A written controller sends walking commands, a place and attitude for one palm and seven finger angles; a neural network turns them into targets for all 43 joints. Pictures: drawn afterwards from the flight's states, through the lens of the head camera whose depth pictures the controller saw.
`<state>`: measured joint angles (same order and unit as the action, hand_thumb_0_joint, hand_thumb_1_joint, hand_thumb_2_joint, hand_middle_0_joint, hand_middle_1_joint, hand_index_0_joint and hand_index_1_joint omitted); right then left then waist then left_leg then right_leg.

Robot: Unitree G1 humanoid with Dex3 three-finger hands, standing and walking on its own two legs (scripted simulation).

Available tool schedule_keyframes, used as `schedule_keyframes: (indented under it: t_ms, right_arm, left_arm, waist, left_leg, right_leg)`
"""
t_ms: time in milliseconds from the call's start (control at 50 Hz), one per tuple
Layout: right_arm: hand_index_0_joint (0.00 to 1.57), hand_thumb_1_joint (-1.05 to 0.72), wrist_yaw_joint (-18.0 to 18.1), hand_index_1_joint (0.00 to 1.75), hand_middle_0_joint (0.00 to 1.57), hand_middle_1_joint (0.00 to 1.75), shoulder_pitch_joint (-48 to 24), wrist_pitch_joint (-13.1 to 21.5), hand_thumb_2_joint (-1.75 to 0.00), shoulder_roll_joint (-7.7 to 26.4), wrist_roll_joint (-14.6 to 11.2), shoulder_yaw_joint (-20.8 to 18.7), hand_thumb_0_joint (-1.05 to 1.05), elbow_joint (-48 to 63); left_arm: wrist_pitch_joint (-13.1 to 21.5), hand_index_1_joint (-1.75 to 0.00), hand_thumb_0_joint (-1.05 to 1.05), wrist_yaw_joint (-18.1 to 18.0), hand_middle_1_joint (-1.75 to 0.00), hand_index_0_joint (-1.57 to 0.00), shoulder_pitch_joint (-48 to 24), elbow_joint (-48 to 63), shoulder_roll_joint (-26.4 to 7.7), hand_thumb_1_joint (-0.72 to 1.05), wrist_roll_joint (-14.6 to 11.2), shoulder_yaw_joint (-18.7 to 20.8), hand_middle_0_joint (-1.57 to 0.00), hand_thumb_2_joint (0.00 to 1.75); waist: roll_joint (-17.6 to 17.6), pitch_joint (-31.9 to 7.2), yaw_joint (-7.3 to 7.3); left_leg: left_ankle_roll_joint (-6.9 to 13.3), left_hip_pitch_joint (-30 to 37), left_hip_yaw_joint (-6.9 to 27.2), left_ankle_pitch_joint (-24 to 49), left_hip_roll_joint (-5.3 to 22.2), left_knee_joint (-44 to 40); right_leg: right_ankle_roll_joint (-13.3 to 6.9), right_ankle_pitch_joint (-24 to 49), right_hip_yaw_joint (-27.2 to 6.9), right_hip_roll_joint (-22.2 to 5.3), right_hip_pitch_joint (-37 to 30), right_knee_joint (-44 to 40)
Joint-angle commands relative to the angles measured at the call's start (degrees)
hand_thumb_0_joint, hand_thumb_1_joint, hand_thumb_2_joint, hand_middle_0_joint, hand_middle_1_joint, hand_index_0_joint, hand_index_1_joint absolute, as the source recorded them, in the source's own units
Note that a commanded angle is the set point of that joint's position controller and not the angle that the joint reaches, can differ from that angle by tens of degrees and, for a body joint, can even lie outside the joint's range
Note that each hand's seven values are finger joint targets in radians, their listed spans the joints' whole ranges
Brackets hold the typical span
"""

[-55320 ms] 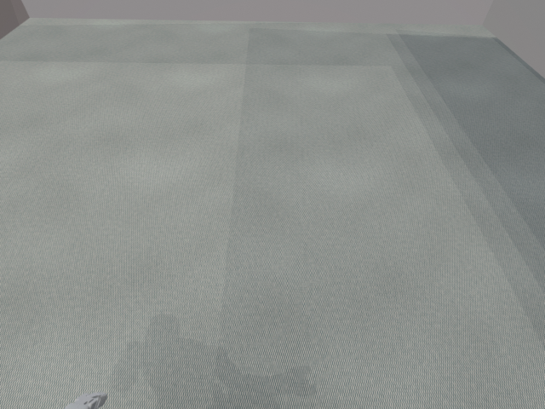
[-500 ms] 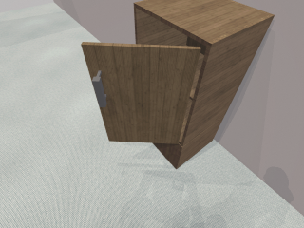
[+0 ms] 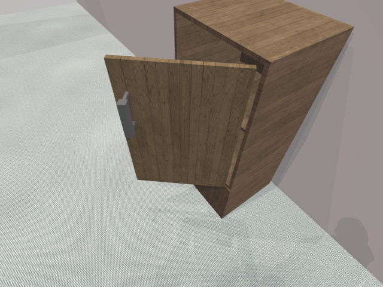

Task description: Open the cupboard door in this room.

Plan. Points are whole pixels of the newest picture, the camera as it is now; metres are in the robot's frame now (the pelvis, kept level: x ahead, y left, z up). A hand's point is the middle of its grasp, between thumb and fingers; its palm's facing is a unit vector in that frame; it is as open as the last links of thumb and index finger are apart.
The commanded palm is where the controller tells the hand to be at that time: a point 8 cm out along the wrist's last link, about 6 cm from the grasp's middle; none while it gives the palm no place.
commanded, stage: look again from close up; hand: left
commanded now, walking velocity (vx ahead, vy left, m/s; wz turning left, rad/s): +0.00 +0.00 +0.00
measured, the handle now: (128, 115) +0.58 +0.23 -0.01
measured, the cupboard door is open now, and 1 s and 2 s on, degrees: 49 49 49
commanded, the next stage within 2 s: shuffle to correct the standing spot in 0.52 s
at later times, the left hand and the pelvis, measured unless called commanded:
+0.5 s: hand out of the picture +0.01 +0.23 -0.18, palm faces -0.02 -0.97 -0.25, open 7.4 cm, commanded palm none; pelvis -0.02 +0.04 -0.01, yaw -2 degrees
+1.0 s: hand out of the picture -0.01 +0.21 -0.19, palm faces +0.00 -0.98 -0.19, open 7.4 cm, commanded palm none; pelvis +0.02 +0.04 -0.01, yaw -2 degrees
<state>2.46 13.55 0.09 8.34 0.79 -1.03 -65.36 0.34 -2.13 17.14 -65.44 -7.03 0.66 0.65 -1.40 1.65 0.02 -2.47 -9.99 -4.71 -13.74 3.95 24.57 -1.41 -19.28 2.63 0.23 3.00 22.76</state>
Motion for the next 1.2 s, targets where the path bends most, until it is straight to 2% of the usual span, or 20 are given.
schedule_keyframes:
  t_ms: [0,20,40,60,80,120,160,200,300,420,600,740,820,860,880,920,960,1000,1080,1180]
  right_arm:
    - [0.20,-0.90,0.3,0.30,0.20,0.30,4.2,0.4,-0.90,4.9,0.1,-0.7,0.00,0.8]
    - [0.20,-0.90,-0.6,0.30,0.20,0.30,-2.3,1.5,-0.90,6.6,-0.6,-0.8,0.00,5.8]
    - [0.20,-0.90,-1.1,0.30,0.20,0.30,0.8,1.2,-0.90,2.8,-0.3,-0.3,0.00,7.9]
    - [0.20,-0.90,-1.4,0.30,0.20,0.30,1.7,1.1,-0.90,2.7,0.0,-0.2,0.00,8.2]
    - [0.20,-0.90,-1.2,0.30,0.20,0.30,4.1,1.4,-0.90,3.6,-0.1,-0.4,0.00,8.7]
    - [0.20,-0.90,-0.8,0.30,0.20,0.30,5.8,2.1,-0.90,6.6,0.0,-0.8,0.00,8.5]
    - [0.20,-0.90,-0.5,0.30,0.20,0.30,4.7,1.8,-0.90,6.9,-0.1,-0.6,0.00,8.6]
    - [0.20,-0.90,-0.5,0.30,0.20,0.30,3.3,1.2,-0.90,7.2,0.0,-0.4,0.00,9.3]
    - [0.20,-0.90,-1.1,0.30,0.20,0.30,1.7,0.9,-0.90,7.7,0.2,-0.3,0.00,9.7]
    - [0.20,-0.90,-1.3,0.30,0.20,0.30,1.6,1.3,-0.90,9.1,0.3,-0.3,0.00,9.4]
    - [0.20,-0.90,-1.1,0.30,0.20,0.30,2.1,1.9,-0.90,9.2,-0.1,-0.1,0.00,7.1]
    - [0.20,-0.90,-2.0,0.30,0.20,0.30,2.7,1.0,-0.90,8.1,0.4,-0.3,0.00,6.8]
    - [0.20,-0.90,-2.0,0.30,0.20,0.30,2.5,1.9,-0.90,6.3,0.3,0.1,0.00,7.4]
    - [0.20,-0.90,-1.4,0.30,0.20,0.30,4.1,2.3,-0.90,6.4,0.1,0.3,0.00,6.3]
    - [0.20,-0.90,-1.1,0.30,0.20,0.30,6.4,2.5,-0.90,7.6,0.1,0.2,0.00,5.0]
    - [0.20,-0.90,0.0,0.30,0.20,0.30,9.7,2.5,-0.90,9.8,-0.2,-0.3,0.00,3.4]
    - [0.20,-0.90,0.6,0.30,0.20,0.30,6.7,2.2,-0.90,10.6,-0.5,-0.8,0.00,4.2]
    - [0.20,-0.90,0.8,0.30,0.20,0.30,4.1,2.0,-0.90,10.2,-0.6,-1.2,0.00,5.4]
    - [0.20,-0.90,0.6,0.30,0.20,0.30,3.6,0.8,-0.90,8.0,-0.3,-2.1,0.00,7.4]
    - [0.20,-0.90,-0.1,0.30,0.20,0.30,1.0,0.3,-0.90,6.3,0.1,-2.4,0.00,9.6]
  left_arm:
    - [0.8,-0.30,0.00,-0.2,-0.30,-0.20,3.5,1.6,-6.4,0.90,-0.2,0.8,-0.20,0.90]
    - [2.8,-0.30,0.00,-2.7,-0.30,-0.20,8.6,0.8,-7.5,0.90,1.1,0.6,-0.20,0.90]
    - [3.3,-0.30,0.00,-2.4,-0.30,-0.20,6.3,3.7,-10.3,0.90,1.2,1.3,-0.20,0.90]
    - [3.8,-0.30,0.00,-2.0,-0.30,-0.20,4.7,4.4,-10.9,0.90,1.1,1.4,-0.20,0.90]
    - [3.7,-0.30,0.00,-1.8,-0.30,-0.20,3.9,5.5,-10.3,0.90,0.9,1.1,-0.20,0.90]
    - [3.3,-0.30,0.00,-1.7,-0.30,-0.20,4.9,6.4,-8.6,0.90,0.3,0.9,-0.20,0.90]
    - [2.2,-0.30,0.00,-1.6,-0.30,-0.20,5.1,6.8,-7.9,0.90,0.4,0.7,-0.20,0.90]
    - [1.1,-0.30,0.00,-1.4,-0.30,-0.20,4.2,7.5,-7.8,0.90,0.5,0.5,-0.20,0.90]
    - [0.3,-0.30,0.00,-0.5,-0.30,-0.20,2.3,8.6,-8.6,0.90,0.4,0.2,-0.20,0.90]
    - [0.1,-0.30,0.00,-0.1,-0.30,-0.20,2.0,8.8,-10.0,0.90,0.3,0.2,-0.20,0.90]
    - [0.6,-0.30,0.00,0.0,-0.30,-0.20,1.8,7.3,-11.0,0.90,0.2,0.2,-0.20,0.90]
    - [0.3,-0.30,0.00,1.0,-0.30,-0.20,4.2,6.0,-10.8,0.90,0.8,0.8,-0.20,0.90]
    - [0.9,-0.30,0.00,0.7,-0.30,-0.20,6.6,4.9,-11.9,0.90,0.6,1.6,-0.20,0.90]
    - [0.8,-0.30,0.00,0.4,-0.30,-0.20,5.9,5.0,-10.7,0.90,0.7,1.6,-0.20,0.90]
    - [0.8,-0.30,0.00,0.1,-0.30,-0.20,5.5,5.0,-9.5,0.90,0.7,1.2,-0.20,0.90]
    - [0.8,-0.30,0.00,-0.6,-0.30,-0.20,4.8,5.3,-7.8,0.90,0.1,0.8,-0.20,0.90]
    - [0.7,-0.30,0.00,-0.9,-0.30,-0.20,3.6,5.9,-8.4,0.90,-0.1,1.0,-0.20,0.90]
    - [0.7,-0.30,0.00,-0.9,-0.30,-0.20,4.6,5.6,-8.8,0.90,-0.1,1.5,-0.20,0.90]
    - [0.6,-0.30,0.00,-1.4,-0.30,-0.20,6.9,6.6,-10.7,0.90,0.6,2.5,-0.20,0.90]
    - [0.1,-0.30,0.00,-1.2,-0.30,-0.20,5.7,9.2,-11.3,0.90,0.8,2.9,-0.20,0.90]
  waist:
    - [0.5,2.1,0.41]
    - [3.2,3.7,-1.82]
    - [0.6,0.8,1.14]
    - [-1.7,-2.0,1.08]
    - [-2.6,-6.0,2.00]
    - [-0.9,-8.6,1.49]
    - [5.3,-4.0,0.50]
    - [3.3,0.8,0.35]
    - [0.8,3.7,0.00]
    - [2.8,2.6,-0.55]
    - [1.2,-1.0,-0.53]
    - [0.2,6.2,-0.79]
    - [-6.2,4.9,-1.01]
    - [-2.4,3.2,0.07]
    - [2.8,0.5,0.72]
    - [11.4,-3.1,0.96]
    - [9.7,-0.6,-0.19]
    - [7.0,-1.0,-0.82]
    - [-2.2,-5.8,-0.76]
    - [-5.1,-5.0,-1.31]
  left_leg:
    - [2.3,3.7,2.5,15.3,2.5,-1.4]
    - [1.4,-1.0,-0.5,17.8,2.2,13.5]
    - [2.6,-6.8,1.2,-1.7,-0.2,12.4]
    - [2.8,-6.9,0.6,-4.5,-0.3,9.6]
    - [3.1,-4.4,1.0,-0.9,-1.2,6.5]
    - [4.5,0.9,2.9,19.9,1.5,7.7]
    - [4.8,1.3,3.3,27.0,3.3,8.5]
    - [4.9,-1.5,4.9,20.5,3.6,6.3]
    - [5.1,-4.7,6.1,3.9,2.5,0.8]
    - [5.5,-4.6,7.3,0.3,2.9,-2.6]
    - [5.2,-0.5,5.5,11.1,2.6,-0.3]
    - [5.4,-7.6,4.2,-12.7,0.4,1.3]
    - [4.5,-9.9,-0.6,-2.7,-2.4,9.7]
    - [4.6,-4.0,0.9,9.5,-0.6,7.1]
    - [5.4,2.1,3.1,22.7,1.8,6.2]
    - [8.8,9.4,8.4,49.9,7.4,5.1]
    - [10.4,9.5,9.0,58.8,9.4,4.1]
    - [8.2,8.4,6.3,54.6,7.0,5.7]
    - [4.7,0.7,0.8,36.5,2.3,10.0]
    - [3.5,-5.4,-0.8,19.4,-0.8,12.3]
  right_leg:
    - [-0.4,25.5,-4.6,-6.6,5.6,-4.2]
    - [3.2,50.4,-9.8,-9.8,10.1,-3.5]
    - [0.3,58.1,-9.8,-11.8,3.4,1.0]
    - [-1.7,61.2,-8.6,-12.3,0.9,3.4]
    - [-2.2,58.0,-6.5,-10.2,-0.9,6.8]
    - [-1.0,47.1,-4.8,-6.9,1.9,9.6]
    - [-0.6,30.4,-4.0,-5.4,6.6,7.4]
    - [-0.7,16.9,-3.8,-4.0,9.6,5.5]
    - [-0.3,3.9,-4.7,-3.9,12.2,2.9]
    - [0.0,2.1,-4.1,-4.0,11.8,2.8]
    - [0.3,10.0,-4.8,-5.4,9.9,2.3]
    - [-2.3,-11.7,-7.4,-5.7,13.7,0.1]
    - [-4.1,2.7,-11.0,-9.3,8.9,-0.2]
    - [-2.6,16.8,-6.6,-7.0,9.5,5.2]
    - [-1.2,21.0,-3.0,-5.1,11.2,10.2]
    - [1.0,10.7,0.5,-2.6,14.0,15.3]
    - [1.1,-1.1,-0.3,-3.1,15.1,12.3]
    - [1.2,13.1,-0.5,-4.2,11.8,6.5]
    - [0.5,47.5,-3.0,-8.5,4.1,11.5]
    - [-1.7,51.1,-5.3,-11.0,3.2,11.7]
